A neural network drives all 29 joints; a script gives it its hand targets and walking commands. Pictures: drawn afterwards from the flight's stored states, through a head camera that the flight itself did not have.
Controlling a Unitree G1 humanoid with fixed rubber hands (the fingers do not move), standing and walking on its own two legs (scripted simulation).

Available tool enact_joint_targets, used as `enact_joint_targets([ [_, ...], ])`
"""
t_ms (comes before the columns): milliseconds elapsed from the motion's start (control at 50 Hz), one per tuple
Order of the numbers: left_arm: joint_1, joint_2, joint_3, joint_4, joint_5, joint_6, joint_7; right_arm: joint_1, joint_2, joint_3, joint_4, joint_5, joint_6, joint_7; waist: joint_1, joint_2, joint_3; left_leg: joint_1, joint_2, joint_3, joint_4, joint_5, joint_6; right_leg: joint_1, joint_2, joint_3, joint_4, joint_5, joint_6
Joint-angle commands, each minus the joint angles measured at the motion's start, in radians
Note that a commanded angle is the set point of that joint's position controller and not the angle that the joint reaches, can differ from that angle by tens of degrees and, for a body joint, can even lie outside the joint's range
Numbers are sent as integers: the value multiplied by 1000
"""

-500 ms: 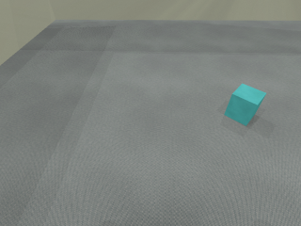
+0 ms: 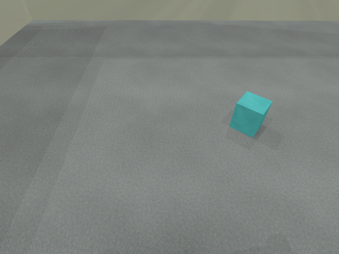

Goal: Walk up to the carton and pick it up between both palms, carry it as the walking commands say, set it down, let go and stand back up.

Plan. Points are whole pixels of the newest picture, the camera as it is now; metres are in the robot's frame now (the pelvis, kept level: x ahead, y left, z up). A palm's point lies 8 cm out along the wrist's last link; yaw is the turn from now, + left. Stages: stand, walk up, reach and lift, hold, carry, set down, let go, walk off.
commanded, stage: walk up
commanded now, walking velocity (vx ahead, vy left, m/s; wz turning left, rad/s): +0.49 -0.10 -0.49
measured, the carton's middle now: (249, 114) +1.31 -0.60 -0.63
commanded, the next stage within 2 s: none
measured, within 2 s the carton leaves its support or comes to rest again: neither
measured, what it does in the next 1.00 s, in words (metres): walks ahead, turning right: right foot, then left foot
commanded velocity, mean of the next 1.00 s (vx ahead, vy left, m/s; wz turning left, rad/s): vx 0.52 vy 0.01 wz -0.39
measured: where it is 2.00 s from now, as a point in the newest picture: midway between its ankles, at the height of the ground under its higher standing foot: (236, 171)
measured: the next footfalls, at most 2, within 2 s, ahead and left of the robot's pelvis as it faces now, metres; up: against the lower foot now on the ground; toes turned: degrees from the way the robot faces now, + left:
right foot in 0.12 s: +0.09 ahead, -0.22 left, +0.00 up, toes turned -9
left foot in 0.48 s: +0.26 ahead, +0.01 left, +0.00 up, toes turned -11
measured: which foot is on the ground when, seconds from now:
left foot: down 0.00-0.10, up 0.12-0.46, down 0.48-0.82, up 0.84-1.00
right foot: up 0.00-0.10, down 0.12-0.50, up 0.52-0.80, down 0.82-1.00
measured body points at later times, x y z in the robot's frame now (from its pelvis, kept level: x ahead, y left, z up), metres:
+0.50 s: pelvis +0.18 -0.12 -0.02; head +0.22 -0.14 +0.42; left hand +0.20 +0.13 -0.16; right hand +0.33 -0.39 -0.14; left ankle +0.22 +0.01 -0.73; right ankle +0.05 -0.21 -0.72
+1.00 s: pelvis +0.47 -0.27 -0.03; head +0.49 -0.29 +0.42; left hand +0.62 -0.07 -0.16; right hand +0.43 -0.54 -0.17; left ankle +0.44 -0.10 -0.64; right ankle +0.38 -0.35 -0.72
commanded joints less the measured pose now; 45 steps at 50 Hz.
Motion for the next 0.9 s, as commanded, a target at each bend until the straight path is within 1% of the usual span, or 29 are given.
enact_joint_targets([
  [0, 23, 119, 13, -76, 10, -39, 0, -171, -264, -113, -102, -61, -9, 19, 37, 373, 25, -11, 146, 17, -400, -405, 113, 107, 12, -177, -217, -113, 5],
  [20, 104, 118, 11, -47, 12, -50, 15, -185, -261, -113, -108, -62, -2, 26, 62, 336, -16, -34, 125, 61, -319, -433, 105, 231, 32, -237, -323, -65, 1],
  [40, 217, 118, 14, 9, 19, -67, 30, -179, -241, -113, -122, -58, 2, 31, 105, 221, -77, -61, 82, 133, -114, -437, 95, 335, 25, -217, -426, -13, -15],
  [60, 310, 173, 30, 63, 26, -83, 38, -175, -201, -96, -133, -55, 2, 34, 139, -11, -112, -120, -7, 216, 164, -371, 79, 412, -2, -125, -520, -24, -46],
  [80, 461, 301, 71, 93, 34, -96, 49, -261, -144, -70, -213, -42, 2, 37, 201, -329, -77, -429, -128, 166, 531, -318, 37, 468, -219, 416, -733, -424, -139],
  [100, 423, 387, 85, 84, 19, -99, 58, -332, -97, -36, -268, -47, -8, 45, 176, -423, 18, -668, -114, 15, 647, -242, 24, 403, -358, 823, -975, -679, -210],
  [140, 242, 341, 73, 24, 16, -95, 80, -397, -105, -38, -258, -57, -31, 51, 112, -281, 130, -686, -18, -52, 688, -121, 35, 243, -350, 772, -1005, -761, -260],
  [200, 206, 236, 50, 31, 6, -119, 96, -298, -120, -47, -192, -48, -41, 69, 81, -201, 28, -428, -44, -10, 529, -61, 21, 272, -192, 519, -816, -162, -212],
  [220, 241, 240, 52, 49, 3, -127, 102, -299, -108, -44, -186, -48, -39, 70, 90, -204, -34, -424, -60, -9, 508, -71, 21, 355, -202, 521, -778, -16, -222],
  [300, 345, 227, 55, 70, 9, -121, 114, -445, -67, -27, -229, -40, -46, 67, 152, -196, 39, -498, -68, 14, 325, -145, 6, 395, -241, 581, -762, 99, -291],
  [320, 363, 224, 54, 71, 7, -120, 115, -464, -65, -26, -231, -36, -44, 68, 152, -156, 70, -494, -77, 14, 285, -156, 12, 409, -244, 590, -754, 174, -290],
  [380, 376, 223, 50, 78, 6, -117, 118, -441, -52, -22, -244, -35, -49, 68, 141, -213, 30, -406, -128, 62, 144, -130, 6, 429, -204, 530, -673, 448, -265],
  [420, 303, 224, 50, 73, -2, -116, 118, -348, -58, -22, -213, -27, -60, 60, 77, -226, -31, -170, -156, 100, -19, -77, 23, 381, -127, 440, -540, 689, -216],
  [440, 195, 213, 46, 41, -10, -123, 116, -171, -74, -33, -161, -29, -67, 51, -35, -179, -108, 172, -144, 80, -189, 52, 62, 201, -62, 336, -355, 811, -164],
  [460, 147, 183, 33, 25, -5, -140, 112, 21, -158, -66, -93, -39, -75, 35, -122, -82, -241, 556, -79, 16, -208, 157, 108, -22, -1, 251, -100, 816, -112],
  [480, 94, 98, 18, -52, -1, -166, 109, 244, -268, -111, -58, -63, -77, 18, -170, 190, -398, 832, 239, -320, -225, 422, 201, -333, 92, 74, 206, 183, -62],
  [500, 59, 107, 24, -72, -5, -168, 114, 315, -312, -112, -48, -65, -66, 14, -183, 286, -429, 937, 383, -493, -193, 741, 304, -474, 90, 10, 374, -261, -50],
  [520, -34, 107, 29, -83, 8, -153, 107, 314, -262, -100, -69, -50, -61, 17, -173, 176, -310, 840, 361, -456, -171, 779, 308, -552, 32, 54, 403, -307, -51],
  [560, -76, 74, 15, -81, 16, -129, 83, 197, -168, -76, -93, -44, -63, 4, -120, 95, -88, 588, 245, -274, -193, 637, 230, -521, -12, 56, 361, -176, -55],
  [620, -108, 67, 2, -120, 32, -100, 48, 121, -143, -59, -122, -33, -59, 7, -94, 215, 58, 403, 182, -157, -314, 537, 205, -481, -5, -9, 174, -113, -15],
  [660, -150, 67, -13, -119, 28, -101, 35, 126, -165, -77, -146, -37, -64, 8, -98, 224, 71, 396, 189, -129, -342, 576, 205, -436, 12, -49, 30, -104, -9],
  [680, -171, 70, -11, -104, 17, -96, 32, 94, -179, -84, -175, -40, -66, 11, -76, 163, 66, 346, 218, -116, -340, 532, 203, -352, 9, -55, -40, -98, -15],
  [720, -38, 89, -21, -58, 27, -119, 33, -25, -216, -87, -173, -44, -59, 11, 18, 202, -16, 204, 106, 72, -164, 604, 133, -20, 54, -127, -326, -79, -52],
  [740, 90, 101, -1, 3, 34, -129, 41, -43, -228, -86, -171, -39, -60, 18, 87, 126, -88, 160, 52, 136, 43, 696, 115, 177, 93, -189, -389, 42, -64],
  [760, 279, 142, 25, 74, 39, -137, 54, -42, -203, -69, -175, -32, -61, 21, 161, 89, -196, 18, 19, 163, 273, 810, 92, 445, 75, -159, -373, 87, -100],
  [780, 465, 278, 65, 134, 48, -141, 66, -99, -155, -50, -218, -8, -70, 24, 218, -190, -259, -285, -105, 123, 612, 379, 54, 662, -137, 298, -444, 130, -193],
  [800, 523, 388, 76, 135, 31, -135, 79, -45, -99, -29, -244, -8, -75, 28, 179, -406, -281, -530, -193, 19, 775, -187, 47, 776, -366, 793, -631, 359, -266],
  [820, 460, 366, 71, 133, 23, -130, 84, -107, -108, -33, -260, -13, -75, 28, 165, -300, -197, -559, -135, -65, 779, -214, 61, 718, -366, 839, -684, 265, -315],
  [880, 296, 232, 51, 112, 24, -137, 107, -223, -101, -40, -247, -26, -68, 42, 140, -144, -19, -612, -63, -18, 764, -140, 48, 563, -266, 615, -643, 517, -298],
])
